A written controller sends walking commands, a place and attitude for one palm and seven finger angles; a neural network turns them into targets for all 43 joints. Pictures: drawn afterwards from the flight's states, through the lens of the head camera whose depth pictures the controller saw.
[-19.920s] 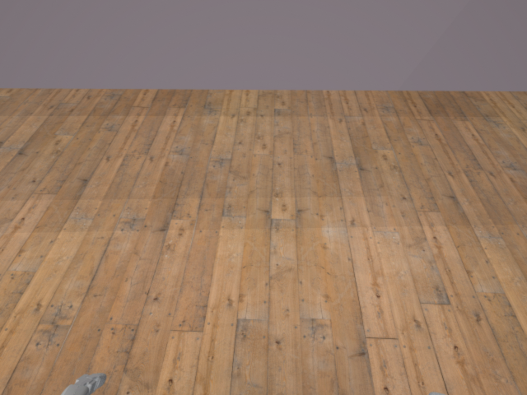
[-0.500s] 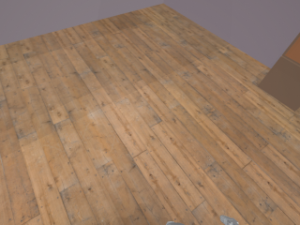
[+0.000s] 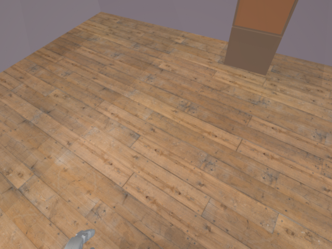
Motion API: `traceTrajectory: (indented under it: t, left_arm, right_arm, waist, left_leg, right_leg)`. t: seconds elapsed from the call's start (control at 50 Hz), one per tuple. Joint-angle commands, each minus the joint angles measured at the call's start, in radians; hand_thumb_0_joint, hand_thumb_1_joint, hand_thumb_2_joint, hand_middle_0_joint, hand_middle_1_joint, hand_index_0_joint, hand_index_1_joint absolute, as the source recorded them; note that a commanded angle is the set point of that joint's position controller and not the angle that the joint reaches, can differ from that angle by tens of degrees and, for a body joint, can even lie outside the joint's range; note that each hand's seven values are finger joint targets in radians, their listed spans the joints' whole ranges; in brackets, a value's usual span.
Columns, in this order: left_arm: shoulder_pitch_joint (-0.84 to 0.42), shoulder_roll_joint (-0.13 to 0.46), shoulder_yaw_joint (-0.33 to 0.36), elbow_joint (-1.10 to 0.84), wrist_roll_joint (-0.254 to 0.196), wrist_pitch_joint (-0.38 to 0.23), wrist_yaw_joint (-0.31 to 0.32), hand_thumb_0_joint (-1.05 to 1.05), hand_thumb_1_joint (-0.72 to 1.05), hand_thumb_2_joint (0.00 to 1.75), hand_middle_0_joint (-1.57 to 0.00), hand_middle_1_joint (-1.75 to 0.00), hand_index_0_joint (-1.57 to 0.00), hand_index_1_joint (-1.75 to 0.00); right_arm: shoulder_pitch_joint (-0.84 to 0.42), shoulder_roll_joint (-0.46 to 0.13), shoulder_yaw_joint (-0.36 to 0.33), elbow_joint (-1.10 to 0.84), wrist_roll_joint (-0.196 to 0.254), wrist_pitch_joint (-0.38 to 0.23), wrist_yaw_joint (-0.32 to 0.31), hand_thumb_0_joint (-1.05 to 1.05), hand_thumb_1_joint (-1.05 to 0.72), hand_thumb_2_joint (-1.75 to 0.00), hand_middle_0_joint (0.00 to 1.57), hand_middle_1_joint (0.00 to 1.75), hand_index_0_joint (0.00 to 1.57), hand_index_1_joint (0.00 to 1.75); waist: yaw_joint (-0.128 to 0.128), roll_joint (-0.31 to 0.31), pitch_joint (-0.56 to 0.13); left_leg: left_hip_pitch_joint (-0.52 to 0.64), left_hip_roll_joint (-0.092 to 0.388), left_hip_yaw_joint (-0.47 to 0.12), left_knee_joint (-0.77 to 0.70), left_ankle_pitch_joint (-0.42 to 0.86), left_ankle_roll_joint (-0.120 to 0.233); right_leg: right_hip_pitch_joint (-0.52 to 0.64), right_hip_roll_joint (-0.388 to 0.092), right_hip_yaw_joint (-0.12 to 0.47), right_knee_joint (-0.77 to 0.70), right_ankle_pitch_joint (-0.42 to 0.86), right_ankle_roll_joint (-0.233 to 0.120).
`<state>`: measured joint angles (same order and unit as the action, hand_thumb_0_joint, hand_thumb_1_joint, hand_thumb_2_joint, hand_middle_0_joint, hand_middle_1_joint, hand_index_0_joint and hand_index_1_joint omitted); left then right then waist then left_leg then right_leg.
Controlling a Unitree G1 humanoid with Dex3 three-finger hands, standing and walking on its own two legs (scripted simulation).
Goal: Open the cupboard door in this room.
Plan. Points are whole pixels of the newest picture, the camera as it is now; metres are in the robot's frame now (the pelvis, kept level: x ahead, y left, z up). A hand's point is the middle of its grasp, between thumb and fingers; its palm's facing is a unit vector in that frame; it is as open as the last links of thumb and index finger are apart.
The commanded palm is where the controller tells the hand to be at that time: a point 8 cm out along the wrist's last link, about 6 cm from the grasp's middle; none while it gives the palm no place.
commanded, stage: turn or walk to find it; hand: left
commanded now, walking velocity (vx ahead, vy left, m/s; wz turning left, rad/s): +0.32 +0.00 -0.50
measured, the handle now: out of the picture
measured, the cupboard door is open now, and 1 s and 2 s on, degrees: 0 0 0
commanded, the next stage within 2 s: stand and wait in 1.50 s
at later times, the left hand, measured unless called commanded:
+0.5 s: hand out of the picture +0.07 +0.16 -0.14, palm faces -0.06 -0.98 -0.21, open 7.4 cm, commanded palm none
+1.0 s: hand (136, 131) +0.53 +0.13 -0.14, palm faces -0.37 -0.90 -0.21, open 7.4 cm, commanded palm none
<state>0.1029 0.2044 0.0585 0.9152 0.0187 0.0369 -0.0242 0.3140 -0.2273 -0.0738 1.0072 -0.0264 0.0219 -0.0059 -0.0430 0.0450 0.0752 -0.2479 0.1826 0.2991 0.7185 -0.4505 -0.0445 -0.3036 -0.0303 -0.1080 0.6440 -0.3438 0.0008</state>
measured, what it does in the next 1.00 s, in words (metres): walks ahead, turning right: left foot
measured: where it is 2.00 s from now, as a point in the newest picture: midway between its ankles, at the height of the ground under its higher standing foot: (203, 170)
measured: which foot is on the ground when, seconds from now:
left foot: up 0.00-0.60, down 0.62-1.00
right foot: down 0.00-0.62, up 0.64-1.00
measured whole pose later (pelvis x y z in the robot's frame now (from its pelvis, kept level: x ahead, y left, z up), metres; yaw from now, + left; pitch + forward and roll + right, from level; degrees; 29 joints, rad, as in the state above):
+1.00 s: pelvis +0.35 -0.01 +0.02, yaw -24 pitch +0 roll +1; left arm 0.13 0.23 0.08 0.98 0.03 0.01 -0.02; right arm 0.43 -0.18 -0.05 1.09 -0.03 -0.08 -0.02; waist -0.03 -0.04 0.02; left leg -0.06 0.01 0.25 0.35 -0.30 0.04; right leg -0.66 -0.11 -0.02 1.12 -0.14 0.02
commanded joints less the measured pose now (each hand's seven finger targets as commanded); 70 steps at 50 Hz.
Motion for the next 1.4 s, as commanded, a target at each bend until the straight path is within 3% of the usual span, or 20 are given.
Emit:
traceTrajectory:
  t: [0.0,0.1,0.4,0.5,0.56,0.58,0.6,0.62,0.66,0.7,0.8,1.06,1.1,1.14,1.16,1.18,1.2,1.26,1.34,1.38]
  left_arm:
    - [0.240,0.276,0.068,0.004,-0.011,-0.023,0.039,0.00,0.90,0.90,-0.20,-0.30,-0.20,-0.30]
    - [0.123,0.161,0.032,-0.017,-0.011,-0.075,0.027,0.00,0.90,0.90,-0.20,-0.30,-0.20,-0.30]
    - [0.404,0.112,0.013,0.114,0.002,-0.121,0.042,0.00,0.90,0.90,-0.20,-0.30,-0.20,-0.30]
    - [0.412,0.119,0.013,0.140,0.007,-0.111,0.056,0.00,0.90,0.90,-0.20,-0.30,-0.20,-0.30]
    - [0.336,0.138,0.020,0.137,-0.005,-0.115,0.053,0.00,0.90,0.90,-0.20,-0.30,-0.20,-0.30]
    - [0.336,0.103,0.020,0.126,-0.014,-0.118,0.047,0.00,0.90,0.90,-0.20,-0.30,-0.20,-0.30]
    - [0.392,0.044,0.011,0.120,-0.025,-0.115,0.034,0.00,0.90,0.90,-0.20,-0.30,-0.20,-0.30]
    - [0.379,0.050,0.007,0.108,-0.018,-0.115,0.037,0.00,0.90,0.90,-0.20,-0.30,-0.20,-0.30]
    - [0.269,0.060,0.009,0.102,-0.003,-0.094,0.026,0.00,0.90,0.90,-0.20,-0.30,-0.20,-0.30]
    - [0.260,0.024,0.015,0.105,0.013,-0.077,0.007,0.00,0.90,0.90,-0.20,-0.30,-0.20,-0.30]
    - [0.268,-0.011,0.018,0.105,0.013,-0.041,0.006,0.00,0.90,0.90,-0.20,-0.30,-0.20,-0.30]
    - [-0.163,-0.009,-0.019,-0.030,0.006,-0.060,-0.010,0.00,0.90,0.90,-0.20,-0.30,-0.20,-0.30]
    - [-0.111,-0.004,-0.017,-0.019,0.004,-0.071,-0.005,0.00,0.90,0.90,-0.20,-0.30,-0.20,-0.30]
    - [0.110,0.038,-0.006,0.057,0.008,-0.089,0.003,0.00,0.90,0.90,-0.20,-0.30,-0.20,-0.30]
    - [0.251,0.108,0.011,0.107,0.014,-0.102,0.013,0.00,0.90,0.90,-0.20,-0.30,-0.20,-0.30]
    - [0.401,0.210,0.044,0.148,0.012,-0.110,0.029,0.00,0.90,0.90,-0.20,-0.30,-0.20,-0.30]
    - [0.415,0.256,0.048,0.165,-0.011,-0.105,0.034,0.00,0.90,0.90,-0.20,-0.30,-0.20,-0.30]
    - [0.193,0.142,0.021,0.124,-0.020,-0.108,0.034,0.00,0.90,0.90,-0.20,-0.30,-0.20,-0.30]
    - [0.147,0.041,-0.007,0.134,-0.007,-0.125,0.033,0.00,0.90,0.90,-0.20,-0.30,-0.20,-0.30]
    - [0.166,0.015,0.000,0.113,0.002,-0.133,0.037,0.00,0.90,0.90,-0.20,-0.30,-0.20,-0.30]
  right_arm:
    - [-0.166,-0.085,-0.004,-0.172,0.004,0.002,0.003,0.00,-0.90,-0.90,0.20,0.30,0.20,0.30]
    - [-0.071,-0.088,-0.020,-0.092,-0.013,-0.014,0.024,0.00,-0.90,-0.90,0.20,0.30,0.20,0.30]
    - [-0.337,-0.055,0.003,-0.194,-0.002,-0.051,0.028,0.00,-0.90,-0.90,0.20,0.30,0.20,0.30]
    - [-0.397,-0.034,0.017,-0.216,0.009,-0.071,0.028,0.00,-0.90,-0.90,0.20,0.30,0.20,0.30]
    - [-0.105,-0.084,0.003,-0.121,0.007,-0.085,0.003,0.00,-0.90,-0.90,0.20,0.30,0.20,0.30]
    - [0.061,-0.161,-0.016,-0.072,0.002,-0.091,-0.009,0.00,-0.90,-0.90,0.20,0.30,0.20,0.30]
    - [0.178,-0.261,-0.040,-0.035,-0.011,-0.097,-0.012,0.00,-0.90,-0.90,0.20,0.30,0.20,0.30]
    - [0.178,-0.260,-0.032,-0.036,0.001,-0.083,-0.009,0.00,-0.90,-0.90,0.20,0.30,0.20,0.30]
    - [-0.001,-0.149,-0.010,-0.081,0.009,-0.082,-0.007,0.00,-0.90,-0.90,0.20,0.30,0.20,0.30]
    - [-0.044,-0.064,0.014,-0.071,-0.001,-0.095,-0.005,0.00,-0.90,-0.90,0.20,0.30,0.20,0.30]
    - [0.023,-0.024,0.016,-0.024,0.010,-0.121,-0.013,0.00,-0.90,-0.90,0.20,0.30,0.20,0.30]
    - [0.273,-0.053,0.013,0.102,-0.007,-0.112,-0.018,0.00,-0.90,-0.90,0.20,0.30,0.20,0.30]
    - [0.266,-0.065,0.014,0.111,-0.001,-0.107,-0.019,0.00,-0.90,-0.90,0.20,0.30,0.20,0.30]
    - [0.230,-0.085,0.011,0.109,0.010,-0.104,-0.018,0.00,-0.90,-0.90,0.20,0.30,0.20,0.30]
    - [0.223,-0.067,0.014,0.102,0.017,-0.104,-0.007,0.00,-0.90,-0.90,0.20,0.30,0.20,0.30]
    - [0.237,-0.005,0.027,0.078,0.026,-0.106,-0.001,0.00,-0.90,-0.90,0.20,0.30,0.20,0.30]
    - [0.184,-0.009,0.026,0.047,0.030,-0.097,-0.006,0.00,-0.90,-0.90,0.20,0.30,0.20,0.30]
    - [0.099,0.019,0.011,0.057,0.020,-0.076,-0.001,0.00,-0.90,-0.90,0.20,0.30,0.20,0.30]
    - [0.180,0.072,0.010,0.090,0.002,-0.035,0.004,0.00,-0.90,-0.90,0.20,0.30,0.20,0.30]
    - [0.151,0.075,0.003,0.067,-0.004,-0.030,0.010,0.00,-0.90,-0.90,0.20,0.30,0.20,0.30]
  waist:
    - [0.153,-0.279,-0.057]
    - [0.042,-0.133,0.001]
    - [0.114,-0.133,0.022]
    - [0.122,-0.175,0.005]
    - [-0.025,-0.139,-0.129]
    - [-0.085,-0.028,-0.235]
    - [-0.093,0.252,-0.346]
    - [-0.079,0.238,-0.330]
    - [-0.022,0.093,-0.064]
    - [0.032,0.048,0.026]
    - [0.074,0.060,-0.013]
    - [-0.033,0.079,0.034]
    - [-0.001,0.100,0.001]
    - [0.097,0.077,-0.130]
    - [0.160,-0.006,-0.214]
    - [0.204,-0.214,-0.343]
    - [0.182,-0.198,-0.349]
    - [0.094,-0.027,-0.085]
    - [0.002,-0.145,0.001]
    - [0.003,-0.178,0.010]
  left_leg:
    - [-0.493,-0.037,-0.263,0.450,-0.137,-0.010]
    - [-0.401,-0.032,-0.278,0.440,0.209,-0.033]
    - [-0.570,-0.063,-0.278,0.215,0.241,-0.046]
    - [-0.381,-0.107,-0.240,-0.018,0.187,-0.006]
    - [0.120,-0.170,-0.205,-0.219,0.334,0.026]
    - [0.401,-0.044,-0.312,-0.219,0.372,0.047]
    - [0.617,0.268,-0.667,-0.256,0.424,0.144]
    - [0.528,0.340,-0.783,-0.377,0.336,0.192]
    - [0.165,0.276,-0.690,-0.502,0.027,0.174]
    - [0.009,0.185,-0.504,-0.527,0.102,0.132]
    - [0.043,0.109,-0.276,-0.526,0.382,0.082]
    - [0.338,0.130,-0.181,-0.446,0.819,0.155]
    - [0.329,0.136,-0.146,-0.366,1.038,0.144]
    - [0.296,0.099,-0.107,-0.137,1.100,0.100]
    - [0.063,0.072,-0.095,0.065,0.888,0.067]
    - [-0.242,-0.076,-0.068,0.380,0.162,0.021]
    - [-0.348,-0.139,-0.193,0.595,-0.147,0.021]
    - [-0.369,-0.023,-0.301,0.623,0.095,0.034]
    - [-0.279,-0.014,-0.271,0.494,0.211,0.006]
    - [-0.298,-0.011,-0.265,0.446,0.251,-0.005]
  right_leg:
    - [0.279,-0.369,0.572,-0.457,-0.127,-0.204]
    - [0.150,-0.186,0.347,-0.454,-0.019,-0.115]
    - [0.404,-0.193,0.431,-0.386,0.488,-0.198]
    - [0.399,-0.177,0.407,-0.303,0.701,-0.172]
    - [0.205,-0.095,0.329,-0.030,0.823,-0.107]
    - [0.029,-0.034,0.284,0.149,0.572,-0.078]
    - [-0.218,0.088,0.147,0.474,-0.112,-0.034]
    - [-0.272,0.066,0.186,0.634,-0.235,-0.041]
    - [-0.302,-0.040,0.167,0.706,-0.086,-0.030]
    - [-0.259,-0.073,0.149,0.659,0.009,-0.023]
    - [-0.309,-0.075,0.133,0.637,0.168,0.002]
    - [-0.354,-0.048,-0.024,0.071,0.117,-0.017]
    - [-0.217,-0.004,-0.051,-0.012,0.088,-0.047]
    - [0.087,0.040,-0.074,-0.150,0.194,-0.069]
    - [0.401,-0.051,0.023,-0.151,0.272,-0.107]
    - [0.681,-0.353,0.425,-0.171,0.412,-0.214]
    - [0.666,-0.449,0.580,-0.251,0.572,-0.277]
    - [0.287,-0.358,0.354,-0.354,0.328,-0.176]
    - [0.041,-0.233,0.133,-0.436,0.289,-0.110]
    - [0.011,-0.218,0.110,-0.460,0.239,-0.120]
